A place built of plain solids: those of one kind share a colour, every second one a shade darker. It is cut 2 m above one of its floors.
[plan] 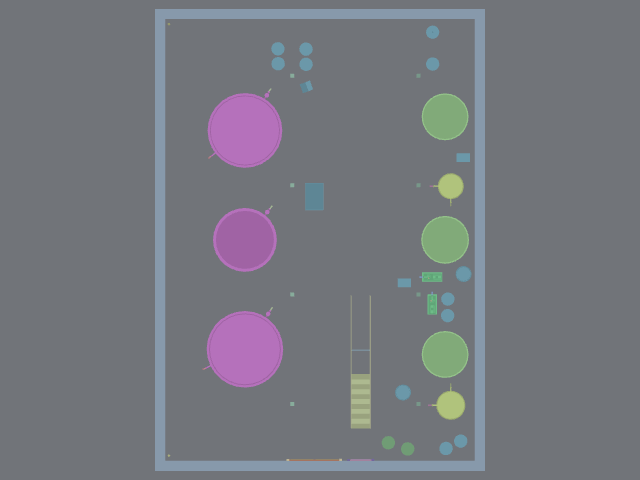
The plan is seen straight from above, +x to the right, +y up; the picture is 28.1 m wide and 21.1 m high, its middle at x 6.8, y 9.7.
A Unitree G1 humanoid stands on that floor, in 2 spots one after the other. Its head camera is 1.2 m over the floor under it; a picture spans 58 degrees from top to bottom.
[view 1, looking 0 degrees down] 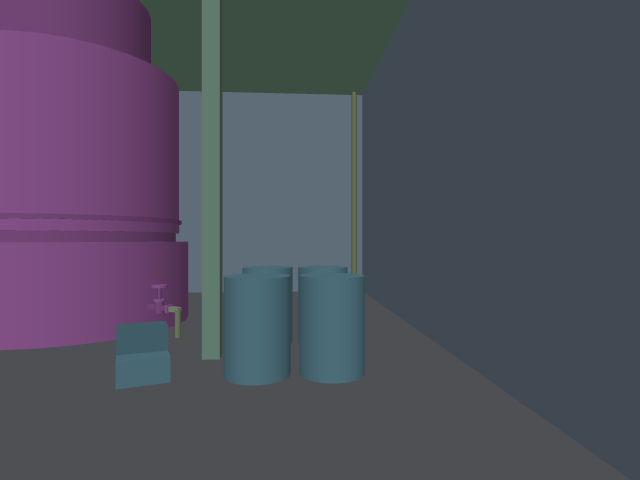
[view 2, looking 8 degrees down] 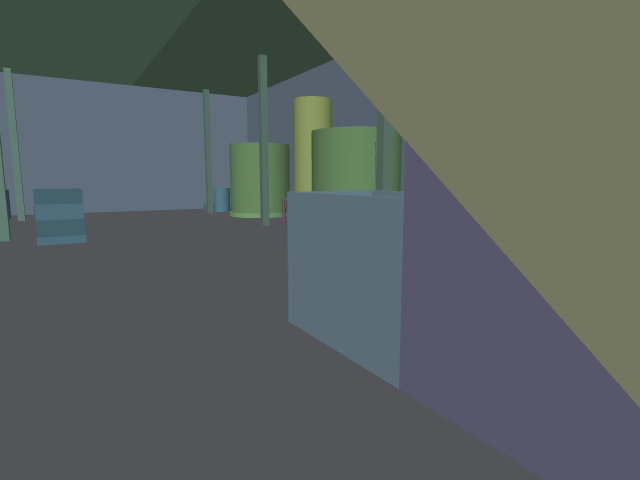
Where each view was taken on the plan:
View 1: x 10.08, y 17.71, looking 176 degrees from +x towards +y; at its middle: wall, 10.11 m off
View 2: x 6.55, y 1.70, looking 59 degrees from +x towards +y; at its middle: stair_fence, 3.14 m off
